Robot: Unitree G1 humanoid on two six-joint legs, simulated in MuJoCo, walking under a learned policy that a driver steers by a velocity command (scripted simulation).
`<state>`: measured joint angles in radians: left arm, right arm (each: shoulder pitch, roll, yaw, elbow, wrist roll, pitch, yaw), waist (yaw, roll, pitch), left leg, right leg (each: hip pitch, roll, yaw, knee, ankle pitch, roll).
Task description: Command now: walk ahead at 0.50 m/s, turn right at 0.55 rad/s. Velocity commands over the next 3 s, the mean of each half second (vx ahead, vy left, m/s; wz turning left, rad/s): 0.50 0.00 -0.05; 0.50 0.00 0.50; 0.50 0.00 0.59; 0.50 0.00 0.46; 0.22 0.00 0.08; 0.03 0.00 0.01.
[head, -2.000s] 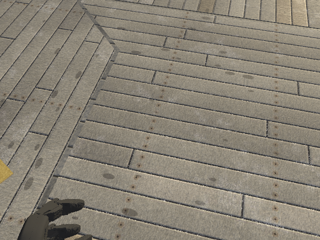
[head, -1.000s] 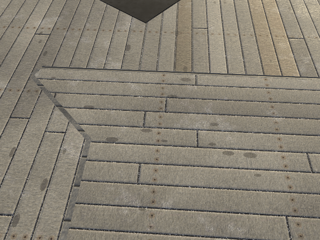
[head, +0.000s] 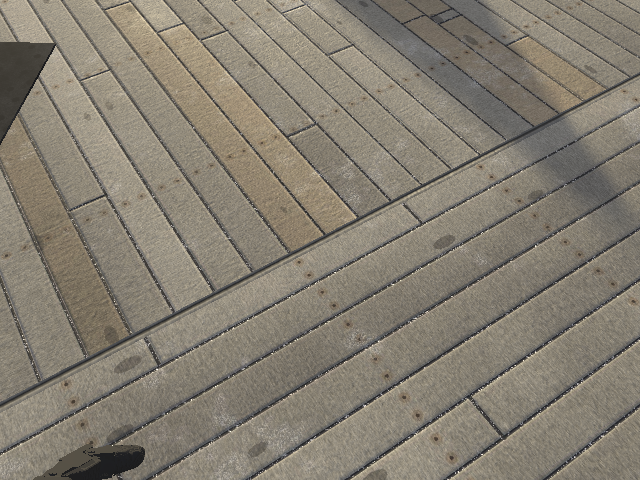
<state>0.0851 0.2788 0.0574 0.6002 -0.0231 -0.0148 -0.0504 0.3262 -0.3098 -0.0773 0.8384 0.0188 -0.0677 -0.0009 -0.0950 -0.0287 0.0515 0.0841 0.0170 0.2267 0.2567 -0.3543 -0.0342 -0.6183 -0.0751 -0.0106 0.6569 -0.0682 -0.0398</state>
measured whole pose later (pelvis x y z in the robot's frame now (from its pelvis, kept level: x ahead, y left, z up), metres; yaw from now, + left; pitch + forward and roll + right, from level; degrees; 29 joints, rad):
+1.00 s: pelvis +0.58 +0.02 +0.01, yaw +19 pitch +2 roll +0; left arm 0.05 0.29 0.03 0.68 0.00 -0.10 -0.01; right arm 0.33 -0.30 -0.07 0.71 0.02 -0.03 -0.01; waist -0.08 -0.03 0.03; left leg -0.13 -0.11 -0.17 0.41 -0.31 0.06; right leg -0.59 -0.04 0.11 0.54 0.02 0.07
